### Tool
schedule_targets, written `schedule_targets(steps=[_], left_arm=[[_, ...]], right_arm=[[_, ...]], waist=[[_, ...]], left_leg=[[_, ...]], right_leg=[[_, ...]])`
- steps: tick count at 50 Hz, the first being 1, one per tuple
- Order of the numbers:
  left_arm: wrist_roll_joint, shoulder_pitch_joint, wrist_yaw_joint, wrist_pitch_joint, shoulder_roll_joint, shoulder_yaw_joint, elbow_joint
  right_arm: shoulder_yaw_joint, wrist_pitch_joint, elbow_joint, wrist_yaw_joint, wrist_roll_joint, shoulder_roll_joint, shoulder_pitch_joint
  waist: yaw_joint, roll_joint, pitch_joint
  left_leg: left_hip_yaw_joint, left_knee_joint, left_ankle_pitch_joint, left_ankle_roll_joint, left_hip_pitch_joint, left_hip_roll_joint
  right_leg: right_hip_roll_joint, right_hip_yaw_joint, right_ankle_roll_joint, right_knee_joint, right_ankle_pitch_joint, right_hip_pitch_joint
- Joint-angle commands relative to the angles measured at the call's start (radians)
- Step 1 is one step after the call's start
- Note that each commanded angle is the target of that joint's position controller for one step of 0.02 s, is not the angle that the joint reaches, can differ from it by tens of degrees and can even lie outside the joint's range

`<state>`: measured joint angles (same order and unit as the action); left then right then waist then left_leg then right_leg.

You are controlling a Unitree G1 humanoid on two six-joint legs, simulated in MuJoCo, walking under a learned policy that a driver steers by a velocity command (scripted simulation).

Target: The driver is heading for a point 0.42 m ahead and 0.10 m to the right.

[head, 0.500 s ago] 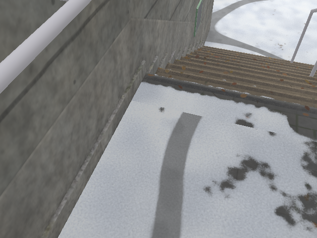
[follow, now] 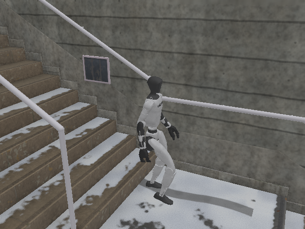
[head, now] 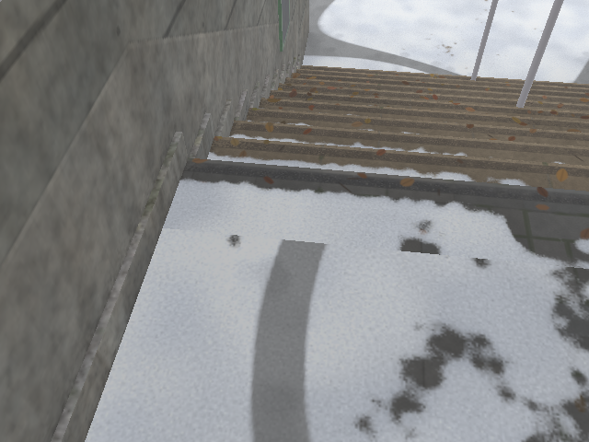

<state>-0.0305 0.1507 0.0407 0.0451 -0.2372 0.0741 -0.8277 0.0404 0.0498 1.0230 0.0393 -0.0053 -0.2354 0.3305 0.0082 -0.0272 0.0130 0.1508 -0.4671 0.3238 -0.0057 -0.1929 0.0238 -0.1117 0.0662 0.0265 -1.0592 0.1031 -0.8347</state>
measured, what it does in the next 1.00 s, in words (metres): walks ahead, turning right: right foot, then left foot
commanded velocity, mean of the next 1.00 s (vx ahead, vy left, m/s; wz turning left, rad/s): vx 0.25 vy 0.00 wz -0.27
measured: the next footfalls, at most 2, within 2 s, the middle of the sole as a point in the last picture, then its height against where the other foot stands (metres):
right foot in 0.16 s outside the picture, level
left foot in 0.60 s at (343, 422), level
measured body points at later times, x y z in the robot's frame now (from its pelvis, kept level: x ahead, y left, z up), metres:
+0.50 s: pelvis +0.28 -0.10 +0.01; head +0.32 -0.13 +0.46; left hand +0.41 +0.15 -0.11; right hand +0.42 -0.39 -0.10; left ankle +0.49 +0.00 -0.68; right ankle +0.23 -0.16 -0.73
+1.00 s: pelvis +0.39 -0.14 +0.00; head +0.40 -0.15 +0.45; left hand +0.56 +0.08 -0.13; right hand +0.45 -0.40 -0.14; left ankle +0.49 -0.05 -0.73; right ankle +0.35 -0.27 -0.73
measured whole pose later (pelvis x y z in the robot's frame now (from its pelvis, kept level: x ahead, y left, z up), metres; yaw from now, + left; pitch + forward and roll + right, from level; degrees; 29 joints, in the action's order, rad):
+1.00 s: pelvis +0.39 -0.14 +0.00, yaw -17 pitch +0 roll +1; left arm 0.01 0.21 0.04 0.00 -0.20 0.06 -0.88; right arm 0.03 0.01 0.90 0.01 -0.01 -0.19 0.11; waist -0.01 0.01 -0.02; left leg 0.00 -0.50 0.15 0.01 -0.36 -0.03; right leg -0.03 0.05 0.03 -0.57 0.30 -0.28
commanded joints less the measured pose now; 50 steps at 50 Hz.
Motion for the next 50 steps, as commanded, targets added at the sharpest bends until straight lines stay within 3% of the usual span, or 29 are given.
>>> schedule_targets(steps=[1, 2, 5, 7, 8, 9, 10, 11, 12, 13, 14, 15, 17, 19, 21, 25, 28, 30, 31, 32, 33, 34, 36, 38, 40, 43, 45, 47, 50], left_arm=[[0.012, -0.011, -0.040, -0.001, 0.029, -0.017, 0.078], [0.007, -0.059, -0.054, -0.002, 0.016, -0.013, 0.102], [-0.001, -0.143, -0.070, -0.001, -0.024, -0.007, 0.148], [0.020, -0.037, -0.076, -0.006, -0.069, 0.020, 0.139], [0.025, 0.119, -0.078, -0.004, -0.139, 0.054, 0.091], [0.025, 0.251, -0.064, -0.001, -0.284, 0.090, 0.069], [0.020, 0.344, -0.064, 0.006, -0.344, 0.095, 0.057], [0.024, 0.358, -0.055, 0.005, -0.272, 0.072, 0.061], [0.022, 0.284, -0.047, 0.005, -0.223, 0.059, 0.061], [0.005, 0.160, -0.044, 0.008, -0.186, 0.048, 0.090], [0.007, 0.069, -0.046, 0.010, -0.148, 0.038, 0.108], [0.012, 0.013, -0.050, 0.010, -0.136, 0.036, 0.126], [0.014, 0.005, -0.047, 0.023, -0.134, 0.039, 0.126], [0.008, 0.057, -0.034, 0.028, -0.139, 0.042, 0.100], [0.002, 0.092, -0.017, 0.018, -0.129, 0.043, 0.081], [0.006, 0.137, 0.004, 0.003, -0.114, 0.039, 0.049], [0.016, 0.112, 0.016, 0.004, -0.101, 0.036, 0.042], [0.009, 0.108, 0.008, 0.019, -0.088, 0.031, 0.049], [0.030, 0.113, 0.000, 0.030, -0.059, 0.022, 0.070], [0.020, 0.259, -0.002, 0.035, -0.029, 0.011, 0.044], [0.015, 0.256, -0.014, 0.029, -0.084, 0.014, 0.047], [0.001, 0.206, -0.019, 0.009, -0.135, 0.029, 0.054], [0.009, 0.119, -0.005, -0.041, -0.100, 0.026, 0.060], [0.011, 0.099, 0.009, -0.062, -0.045, 0.014, 0.067], [0.014, 0.095, 0.014, -0.052, -0.005, -0.001, 0.049], [0.021, 0.129, 0.009, -0.051, -0.025, 0.005, 0.004], [0.050, 0.103, 0.007, -0.063, -0.048, 0.005, 0.009], [0.040, 0.077, 0.006, -0.053, -0.106, 0.021, 0.002], [0.044, 0.039, 0.006, -0.022, -0.071, 0.013, -0.018]], right_arm=[[0.046, 0.034, -0.113, 0.025, 0.023, -0.177, -0.153], [0.052, 0.034, -0.100, 0.027, 0.038, -0.175, -0.146], [0.087, 0.014, -0.090, 0.012, 0.049, -0.221, -0.085], [0.088, 0.002, -0.094, 0.006, 0.040, -0.238, -0.070], [0.076, 0.004, -0.105, 0.007, 0.025, -0.207, -0.052], [0.051, 0.026, -0.159, 0.002, 0.001, -0.127, -0.022], [0.022, 0.079, -0.206, -0.024, 0.005, -0.060, -0.045], [0.035, 0.106, -0.219, -0.043, 0.040, -0.124, -0.148], [0.031, 0.114, -0.217, -0.041, 0.041, -0.120, -0.188], [0.031, 0.115, -0.214, -0.027, 0.020, -0.121, -0.217], [0.043, 0.100, -0.209, -0.017, 0.004, -0.141, -0.205], [0.053, 0.077, -0.201, -0.014, 0.003, -0.154, -0.181], [0.055, 0.050, -0.203, -0.006, -0.003, -0.133, -0.167], [0.043, 0.044, -0.229, 0.001, -0.012, -0.081, -0.233], [0.032, 0.045, -0.248, -0.003, -0.010, -0.049, -0.304], [0.035, 0.037, -0.273, -0.037, 0.001, -0.062, -0.389], [0.043, 0.044, -0.267, -0.044, -0.007, -0.089, -0.373], [0.050, 0.054, -0.235, -0.038, -0.020, -0.108, -0.263], [0.059, 0.057, -0.221, -0.030, -0.037, -0.159, -0.187], [0.051, 0.049, -0.216, -0.029, -0.049, -0.146, -0.135], [0.035, 0.032, -0.205, -0.030, -0.028, -0.084, -0.110], [0.027, 0.018, -0.219, -0.030, -0.010, -0.068, -0.165], [0.015, -0.013, -0.242, -0.031, -0.002, -0.048, -0.280], [0.025, -0.035, -0.249, -0.029, -0.009, -0.080, -0.348], [0.028, -0.038, -0.236, -0.021, -0.017, -0.086, -0.324], [0.018, -0.032, -0.216, -0.024, -0.005, -0.073, -0.290], [0.008, -0.030, -0.202, -0.036, -0.009, -0.052, -0.282], [0.018, -0.032, -0.200, -0.031, -0.010, -0.080, -0.278], [0.016, -0.026, -0.177, -0.019, 0.000, -0.044, -0.248]], waist=[[0.054, 0.111, -0.004], [0.046, 0.114, -0.023], [0.010, 0.087, -0.057], [0.076, 0.076, 0.016], [0.141, 0.030, 0.092], [0.136, -0.210, 0.172], [0.119, -0.287, 0.389], [0.149, -0.179, 0.361], [0.128, -0.125, 0.257], [0.073, -0.021, 0.150], [0.006, -0.013, 0.121], [-0.033, -0.026, 0.101], [-0.057, -0.011, 0.098], [-0.041, -0.012, 0.081], [-0.014, -0.044, 0.088], [0.027, -0.070, 0.095], [0.003, -0.075, 0.085], [-0.040, -0.056, 0.122], [-0.044, 0.028, 0.207], [-0.026, 0.210, 0.348], [-0.035, 0.264, 0.410], [-0.025, 0.172, 0.337], [-0.004, 0.078, 0.159], [0.029, 0.130, 0.070], [0.018, 0.162, 0.084], [0.040, 0.154, 0.123], [0.032, 0.124, 0.088], [-0.005, 0.017, 0.020], [-0.034, -0.055, -0.021]], left_leg=[[-0.104, 0.243, -0.355, 0.132, -0.111, 0.267], [-0.106, 0.232, -0.346, 0.126, -0.051, 0.278], [-0.051, 0.177, -0.358, 0.092, 0.092, 0.292], [0.026, -0.052, -0.646, 0.064, 0.105, 0.253], [0.068, -0.298, -0.684, 0.036, 0.029, 0.208], [0.073, -0.746, -0.298, -0.037, -0.399, 0.088], [-0.163, -1.009, 0.236, -0.048, -0.630, -0.079], [-0.256, -1.044, 0.186, -0.005, -0.785, -0.038], [-0.249, -0.973, 0.105, 0.026, -0.822, 0.005], [-0.237, -0.854, 0.045, 0.026, -0.742, 0.047], [-0.238, -0.750, -0.004, 0.026, -0.603, 0.082], [-0.231, -0.709, -0.018, 0.019, -0.513, 0.097], [-0.199, -0.619, -0.050, 0.004, -0.434, 0.077], [-0.172, -0.456, -0.145, -0.007, -0.422, 0.042], [-0.156, -0.284, -0.299, -0.007, -0.364, 0.004], [-0.160, -0.121, -0.460, -0.005, -0.282, -0.037], [-0.185, -0.041, -0.382, 0.025, -0.258, -0.033], [-0.181, 0.086, -0.567, 0.073, -0.074, -0.031], [-0.283, 0.004, -0.968, 0.137, 0.150, 0.091], [-0.477, -0.054, -1.256, 0.339, 0.410, 0.305], [-0.619, 0.008, -1.156, 0.408, 0.405, 0.397], [-0.614, 0.041, -0.863, 0.380, 0.309, 0.370], [-0.521, 0.135, -0.429, 0.301, 0.064, 0.280], [-0.408, 0.209, -0.214, 0.225, -0.141, 0.170], [-0.346, 0.206, -0.209, 0.213, -0.150, 0.129], [-0.324, 0.178, -0.092, 0.184, -0.137, 0.120], [-0.327, 0.178, 0.119, 0.107, -0.188, 0.100], [-0.257, 0.139, 0.128, 0.053, -0.145, 0.030], [-0.197, 0.019, -0.035, 0.044, -0.055, 0.002]], right_leg=[[-0.008, -0.002, -0.028, 0.232, -0.163, 0.214], [0.002, -0.013, -0.045, 0.283, -0.132, 0.188], [0.033, -0.077, -0.111, 0.348, 0.013, 0.180], [0.122, -0.156, -0.155, 0.405, 0.090, 0.393], [0.175, -0.161, -0.182, 0.407, 0.039, 0.610], [-0.035, 0.281, -0.332, 0.464, -0.015, 0.979], [-0.204, 0.801, -0.472, 0.716, 0.108, 1.230], [-0.207, 0.755, -0.408, 0.766, 0.193, 1.280], [-0.175, 0.616, -0.356, 0.750, 0.153, 1.170], [-0.130, 0.486, -0.324, 0.742, 0.014, 0.962], [-0.092, 0.389, -0.300, 0.756, -0.088, 0.788], [-0.069, 0.322, -0.287, 0.767, -0.200, 0.685], [-0.037, 0.213, -0.278, 0.751, -0.485, 0.597], [-0.011, 0.127, -0.264, 0.739, -0.636, 0.577], [0.023, 0.078, -0.228, 0.723, -0.631, 0.572], [0.002, 0.115, -0.192, 0.692, -0.495, 0.606], [-0.026, 0.175, -0.187, 0.624, -0.469, 0.689], [0.038, 0.160, -0.149, 0.504, -0.529, 0.698], [0.106, 0.141, -0.107, 0.346, -0.353, 0.585], [0.187, 0.132, -0.025, 0.081, 0.149, 0.399], [0.190, 0.127, 0.008, -0.041, 0.564, 0.345], [0.147, 0.135, 0.020, -0.114, 0.559, 0.308], [0.089, 0.066, 0.035, -0.070, 0.487, 0.291], [0.076, 0.001, 0.030, 0.162, 0.420, 0.422], [0.093, -0.031, 0.023, 0.324, 0.315, 0.518], [0.113, -0.071, 0.009, 0.526, 0.112, 0.659], [0.058, -0.020, -0.025, 0.559, 0.084, 0.689], [0.051, 0.001, -0.061, 0.588, 0.280, 0.540], [0.037, 0.032, -0.052, 0.664, 0.298, 0.438]])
